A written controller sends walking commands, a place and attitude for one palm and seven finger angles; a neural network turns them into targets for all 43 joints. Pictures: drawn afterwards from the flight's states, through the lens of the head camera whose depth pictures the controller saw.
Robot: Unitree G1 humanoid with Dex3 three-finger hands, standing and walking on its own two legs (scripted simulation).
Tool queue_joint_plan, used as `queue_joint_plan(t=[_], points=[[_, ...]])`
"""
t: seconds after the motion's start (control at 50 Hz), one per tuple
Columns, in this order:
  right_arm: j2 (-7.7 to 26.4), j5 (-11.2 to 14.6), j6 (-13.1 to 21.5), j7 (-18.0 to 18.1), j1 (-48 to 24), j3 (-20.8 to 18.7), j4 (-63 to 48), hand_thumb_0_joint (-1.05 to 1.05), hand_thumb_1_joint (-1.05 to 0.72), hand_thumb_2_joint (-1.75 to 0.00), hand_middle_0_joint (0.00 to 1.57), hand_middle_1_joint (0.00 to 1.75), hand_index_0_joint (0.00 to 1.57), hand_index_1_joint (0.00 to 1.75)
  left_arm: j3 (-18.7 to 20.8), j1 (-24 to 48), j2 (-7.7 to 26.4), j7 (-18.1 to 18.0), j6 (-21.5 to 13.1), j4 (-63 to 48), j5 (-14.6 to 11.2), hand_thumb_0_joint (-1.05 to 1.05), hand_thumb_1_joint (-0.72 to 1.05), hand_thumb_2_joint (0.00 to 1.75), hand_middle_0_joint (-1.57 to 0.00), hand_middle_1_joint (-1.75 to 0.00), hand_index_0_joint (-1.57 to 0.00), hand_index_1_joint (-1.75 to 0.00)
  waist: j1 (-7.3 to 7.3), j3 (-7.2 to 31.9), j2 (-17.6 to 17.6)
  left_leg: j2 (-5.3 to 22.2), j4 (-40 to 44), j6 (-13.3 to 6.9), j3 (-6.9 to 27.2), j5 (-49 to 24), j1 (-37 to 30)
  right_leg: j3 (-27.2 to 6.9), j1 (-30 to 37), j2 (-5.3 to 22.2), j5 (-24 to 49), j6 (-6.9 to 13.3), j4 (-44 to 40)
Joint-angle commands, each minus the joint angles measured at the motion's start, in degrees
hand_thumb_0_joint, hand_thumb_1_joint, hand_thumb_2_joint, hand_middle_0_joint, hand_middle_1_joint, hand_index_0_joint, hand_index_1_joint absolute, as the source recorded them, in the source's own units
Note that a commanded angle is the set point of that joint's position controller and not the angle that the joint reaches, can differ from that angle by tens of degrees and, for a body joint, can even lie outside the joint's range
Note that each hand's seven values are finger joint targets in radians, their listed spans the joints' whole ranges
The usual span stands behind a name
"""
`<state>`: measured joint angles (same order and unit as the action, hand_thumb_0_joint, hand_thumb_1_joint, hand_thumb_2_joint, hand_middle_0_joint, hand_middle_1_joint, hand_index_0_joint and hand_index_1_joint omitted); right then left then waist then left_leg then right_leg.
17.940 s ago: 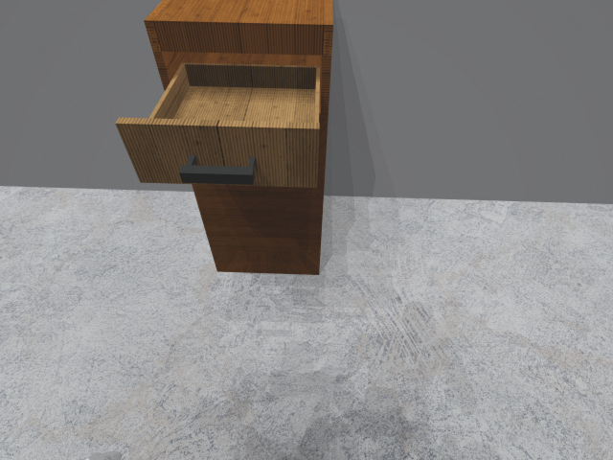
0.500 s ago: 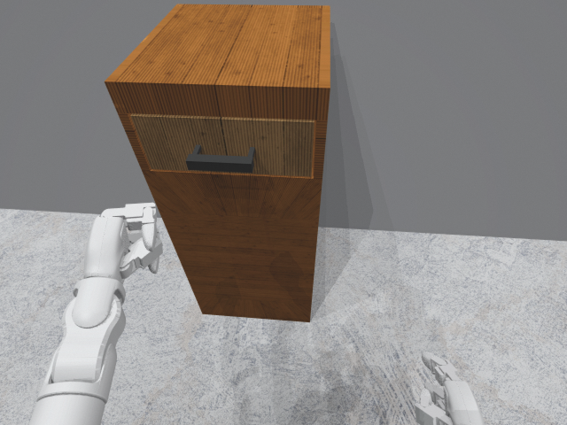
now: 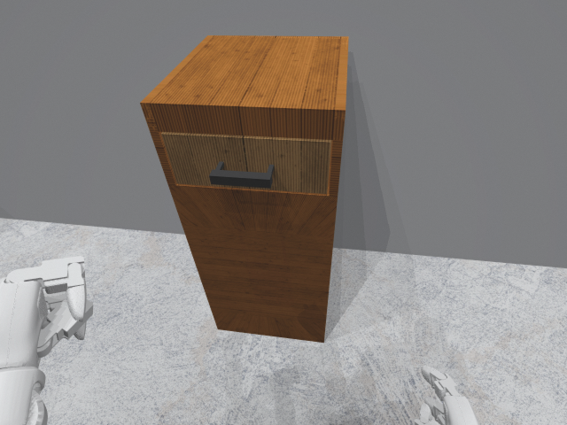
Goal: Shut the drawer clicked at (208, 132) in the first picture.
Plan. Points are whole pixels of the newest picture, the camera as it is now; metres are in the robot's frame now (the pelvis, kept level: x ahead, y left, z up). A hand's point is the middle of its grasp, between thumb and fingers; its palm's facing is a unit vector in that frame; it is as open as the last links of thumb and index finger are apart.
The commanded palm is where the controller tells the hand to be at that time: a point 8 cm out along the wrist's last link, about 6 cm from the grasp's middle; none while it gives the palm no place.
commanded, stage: draw the hand back to the body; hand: left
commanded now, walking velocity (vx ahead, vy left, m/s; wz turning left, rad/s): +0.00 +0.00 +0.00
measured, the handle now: (243, 172) +0.60 +0.18 +0.03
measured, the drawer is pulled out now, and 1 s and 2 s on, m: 0.00 0.00 0.00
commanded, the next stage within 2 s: step back with the hand held close in 0.18 s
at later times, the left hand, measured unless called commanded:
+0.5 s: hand (81, 315) +0.17 +0.24 +0.16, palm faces +0.38 -0.81 -0.45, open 3.3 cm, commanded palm +0.11 +0.28 +0.17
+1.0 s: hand (43, 370) +0.12 +0.25 +0.16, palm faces +0.38 -0.80 -0.46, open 3.3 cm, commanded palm +0.06 +0.29 +0.17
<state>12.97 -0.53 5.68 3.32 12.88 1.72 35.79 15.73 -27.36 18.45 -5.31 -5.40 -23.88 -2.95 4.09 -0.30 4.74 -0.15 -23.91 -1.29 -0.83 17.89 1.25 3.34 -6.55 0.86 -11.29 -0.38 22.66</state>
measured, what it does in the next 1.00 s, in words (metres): shifts its weight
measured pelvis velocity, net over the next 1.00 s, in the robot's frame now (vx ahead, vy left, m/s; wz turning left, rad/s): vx -0.08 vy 0.01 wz -0.01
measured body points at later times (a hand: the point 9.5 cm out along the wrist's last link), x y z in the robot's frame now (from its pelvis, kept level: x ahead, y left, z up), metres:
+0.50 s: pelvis -0.02 +0.00 +0.00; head -0.02 -0.02 +0.45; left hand +0.15 +0.28 +0.18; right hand +0.16 -0.23 -0.09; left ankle -0.05 +0.10 -0.74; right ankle +0.02 -0.13 -0.74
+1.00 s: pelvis -0.08 +0.01 -0.01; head -0.07 +0.01 +0.44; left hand +0.09 +0.29 +0.18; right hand +0.10 -0.23 -0.09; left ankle -0.05 +0.10 -0.74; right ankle +0.02 -0.13 -0.74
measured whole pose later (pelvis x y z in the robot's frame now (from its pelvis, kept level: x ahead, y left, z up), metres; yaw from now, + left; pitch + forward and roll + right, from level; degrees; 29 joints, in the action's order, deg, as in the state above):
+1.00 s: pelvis -0.08 +0.01 -0.01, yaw -1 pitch +0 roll -1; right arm 12.3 -0.2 3.2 4.4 12.0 -0.4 31.7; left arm 20.8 -33.6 20.5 -8.1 -14.2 -31.4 -0.2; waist 0.4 -0.4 0.5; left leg -1.3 -34.4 -2.9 -2.1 15.7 19.3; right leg 1.9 -22.8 2.1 -6.7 -1.1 28.8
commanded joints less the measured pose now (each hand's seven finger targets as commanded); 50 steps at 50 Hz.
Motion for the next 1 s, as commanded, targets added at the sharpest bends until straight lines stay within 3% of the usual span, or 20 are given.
queue_joint_plan(t=[0.0,0.06,0.16,0.22,0.28,0.3,0.32,0.38,0.44,0.5,0.58,0.66,0.74,0.78,0.84,0.88,0.92,0.98], points=[[5.4,0.2,4.6,0.8,-7.6,-2.0,-9.5,0.0,-0.9,-0.9,0.2,0.3,0.2,0.3,6.4,2.8,8.9,-1.4,-3.9,-14.8,0.0,0.0,0.9,0.9,-1.4,-1.6,-1.4,-1.6,-0.47,0.2,-0.7,1.1,4.4,1.0,1.4,-14.7,8.0,-1.2,3.6,-0.7,6.4,1.8,-1.7],[5.8,0.2,5.2,1.3,-7.2,-2.2,-8.9,0.0,-0.9,-0.9,0.2,0.3,0.2,0.3,5.3,5.3,8.1,-1.6,-3.8,-12.7,0.2,0.0,0.9,0.9,-1.4,-1.6,-1.4,-1.6,-1.13,-2.9,-3.2,1.2,4.8,0.4,1.7,-9.9,8.3,-1.2,0.9,-0.6,1.6,1.6,-2.9],[5.6,0.0,6.3,1.6,-7.1,-2.1,-8.5,0.0,-0.9,-0.9,0.2,0.3,0.2,0.3,6.3,5.6,9.2,-2.2,-4.3,-13.8,0.5,0.0,0.9,0.9,-1.4,-1.6,-1.4,-1.6,-0.33,0.1,0.1,0.8,4.7,0.4,1.7,-10.1,7.8,-1.6,3.0,-0.2,2.0,1.9,-2.3],[5.4,-0.2,6.5,1.5,-7.4,-2.1,-8.5,0.0,-0.9,-0.9,0.2,0.3,0.2,0.3,7.0,4.6,9.4,-2.2,-4.5,-14.2,0.3,0.0,0.9,0.9,-1.4,-1.6,-1.4,-1.6,-0.02,1.3,-2.4,0.8,4.3,0.4,1.5,-11.9,7.7,-1.8,4.4,-0.2,4.0,1.8,-2.3],[5.2,-0.1,6.5,1.5,-7.8,-1.9,-8.4,0.0,-0.9,-0.9,0.2,0.3,0.2,0.3,7.0,4.1,9.1,-2.1,-4.3,-13.3,0.1,0.0,0.9,0.9,-1.4,-1.6,-1.4,-1.6,0.02,-0.3,-1.6,0.8,4.4,0.4,1.4,-11.2,8.3,-2.1,3.9,-0.2,3.4,1.8,-2.9],[6.7,0.0,4.7,1.1,-7.0,-2.2,-10.3,0.0,-0.9,-0.9,0.2,0.3,0.2,0.3,14.8,9.7,15.7,-2.3,-7.1,-16.3,-0.1,0.0,0.9,0.9,-1.4,-1.6,-1.4,-1.6,-2.88,-5.1,-3.3,1.3,3.1,-1.0,1.7,-5.3,13.3,-9.5,-2.5,2.7,1.6,1.9,-7.2],[5.6,0.0,3.5,1.2,-6.7,-2.6,-9.2,0.0,-0.9,-0.9,0.2,0.3,0.2,0.3,11.7,3.5,11.2,-1.8,-7.3,-11.2,0.3,0.0,0.9,0.9,-1.4,-1.6,-1.4,-1.6,-3.08,-4.1,-6.1,1.2,1.5,-1.1,2.4,-4.9,12.1,-10.0,-3.9,4.1,-0.4,2.3,-8.6],[6.2,-0.3,1.5,0.7,-6.8,-3.3,-10.0,0.0,-0.9,-0.9,0.2,0.3,0.2,0.3,9.4,-1.4,8.8,-1.4,-8.6,-12.1,0.7,0.0,0.9,0.9,-1.4,-1.6,-1.4,-1.6,-3.46,0.6,-4.7,1.3,1.0,-0.8,2.2,-8.8,11.5,-8.6,-2.8,4.8,3.6,2.3,-7.1],[6.7,-0.3,0.5,0.9,-7.5,-3.9,-10.9,0.0,-0.9,-0.9,0.2,0.3,0.2,0.3,10.6,-4.3,10.3,-1.9,-9.3,-14.7,0.7,0.0,0.9,0.9,-1.4,-1.6,-1.4,-1.6,-3.32,5.8,-1.3,2.1,2.6,-0.6,3.0,-14.8,12.1,-5.7,0.9,3.9,12.5,1.7,-1.8],[6.6,0.1,-0.6,1.0,-7.3,-4.7,-12.0,0.0,-0.9,-0.9,0.2,0.3,0.2,0.3,12.1,-7.0,11.5,-2.4,-9.6,-16.0,0.6,0.0,0.9,0.9,-1.4,-1.6,-1.4,-1.6,-3.2,9.7,-2.5,3.1,2.3,-0.3,3.5,-21.2,13.3,-4.1,3.5,3.3,18.8,0.9,2.7],[6.5,0.5,-1.4,1.4,-7.5,-5.2,-12.9,0.0,-0.9,-0.9,0.2,0.3,0.2,0.3,12.8,-8.2,12.0,-2.6,-9.5,-16.7,0.5,0.0,0.9,0.9,-1.4,-1.6,-1.4,-1.6,-3.12,9.6,-2.2,4.0,2.0,-0.1,4.1,-24.4,15.4,-3.8,2.9,2.7,21.4,0.4,6.3],[6.7,0.6,-1.4,1.7,-7.4,-5.3,-13.2,0.0,-0.9,-0.9,0.2,0.3,0.2,0.3,12.4,-7.2,11.7,-2.6,-9.4,-17.2,0.8,0.0,0.9,0.9,-1.4,-1.6,-1.4,-1.6,-3.34,7.3,-2.1,4.9,3.0,-0.9,4.8,-18.7,20.1,-4.6,2.2,2.6,18.5,0.0,8.2],[7.0,0.7,-0.8,1.9,-7.3,-5.3,-13.7,0.0,-0.9,-0.9,0.2,0.3,0.2,0.3,12.4,-5.2,11.7,-3.0,-9.8,-17.9,1.5,0.0,0.9,0.9,-1.4,-1.6,-1.4,-1.6,-3.56,4.9,-1.8,5.8,5.2,-3.0,5.9,-3.9,29.2,-6.0,4.4,2.3,12.2,-0.3,10.2],[6.7,0.8,-0.5,1.8,-6.6,-5.2,-13.6,0.0,-0.9,-0.9,0.2,0.3,0.2,0.3,12.4,-5.7,11.4,-3.3,-10.0,-16.9,1.8,0.0,0.9,0.9,-1.4,-1.6,-1.4,-1.6,-3.76,4.0,-3.9,5.2,4.2,-3.2,5.3,2.5,31.2,-7.5,3.5,3.1,9.4,0.0,9.0],[6.9,0.6,-0.1,1.6,-6.1,-5.3,-13.6,0.0,-0.9,-0.9,0.2,0.3,0.2,0.3,12.8,-4.0,12.5,-3.6,-10.7,-18.8,2.1,0.0,0.9,0.9,-1.4,-1.6,-1.4,-1.6,-4.31,3.1,-6.6,2.7,0.3,-2.8,4.9,8.8,30.4,-11.5,-1.6,5.2,0.3,1.4,2.1],[6.5,0.5,0.2,1.5,-5.6,-5.1,-13.3,0.0,-0.9,-0.9,0.2,0.3,0.2,0.3,12.5,-4.4,12.1,-3.9,-11.2,-18.5,2.0,0.0,0.9,0.9,-1.4,-1.6,-1.4,-1.6,-4.52,3.2,-7.9,1.9,-2.3,-2.3,4.2,9.3,26.8,-12.4,-6.7,6.4,-6.4,2.0,-1.4],[6.6,0.4,0.5,1.6,-5.2,-5.0,-13.0,0.0,-0.9,-0.9,0.2,0.3,0.2,0.3,12.4,-4.6,12.1,-4.3,-12.0,-18.7,2.0,0.0,0.9,0.9,-1.4,-1.6,-1.4,-1.6,-4.8,3.1,-6.1,2.4,-2.2,-2.4,4.8,9.8,25.3,-11.4,-9.5,6.1,-9.9,1.9,-2.1],[7.1,0.3,1.1,2.0,-5.8,-4.9,-13.4,0.0,-0.9,-0.9,0.2,0.3,0.2,0.3,12.9,-5.3,11.8,-4.7,-12.8,-18.8,2.5,0.0,0.9,0.9,-1.4,-1.6,-1.4,-1.6,-4.66,2.9,-0.6,6.2,5.7,-4.0,8.4,14.1,32.0,-7.2,-3.6,2.1,-7.2,0.0,5.5]])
